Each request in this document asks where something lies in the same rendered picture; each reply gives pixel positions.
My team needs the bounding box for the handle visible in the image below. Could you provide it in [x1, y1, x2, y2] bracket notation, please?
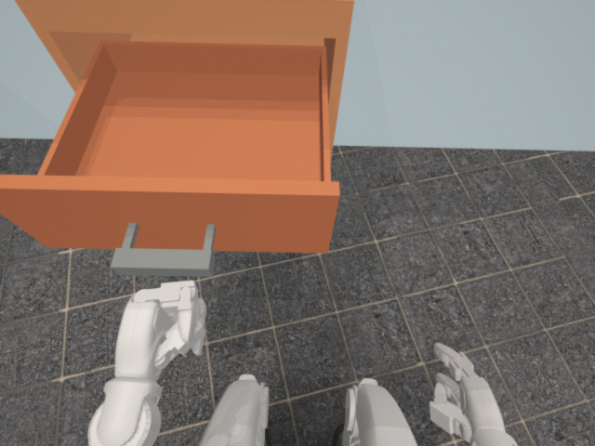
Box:
[110, 223, 216, 277]

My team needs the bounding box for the drawer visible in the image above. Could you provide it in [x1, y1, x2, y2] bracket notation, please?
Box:
[0, 41, 340, 254]

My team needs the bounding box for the cabinet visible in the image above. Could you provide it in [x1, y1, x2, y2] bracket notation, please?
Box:
[15, 0, 354, 164]

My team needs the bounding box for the robot right thigh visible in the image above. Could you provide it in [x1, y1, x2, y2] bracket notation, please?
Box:
[345, 384, 417, 446]

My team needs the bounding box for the robot left forearm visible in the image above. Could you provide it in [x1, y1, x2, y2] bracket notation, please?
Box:
[87, 377, 163, 446]

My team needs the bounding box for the left robot hand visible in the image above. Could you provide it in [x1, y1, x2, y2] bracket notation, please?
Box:
[114, 281, 206, 382]

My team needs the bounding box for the robot right shin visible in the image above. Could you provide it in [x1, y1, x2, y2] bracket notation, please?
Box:
[342, 378, 377, 446]

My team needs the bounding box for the right robot hand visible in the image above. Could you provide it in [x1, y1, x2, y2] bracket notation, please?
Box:
[430, 343, 506, 445]

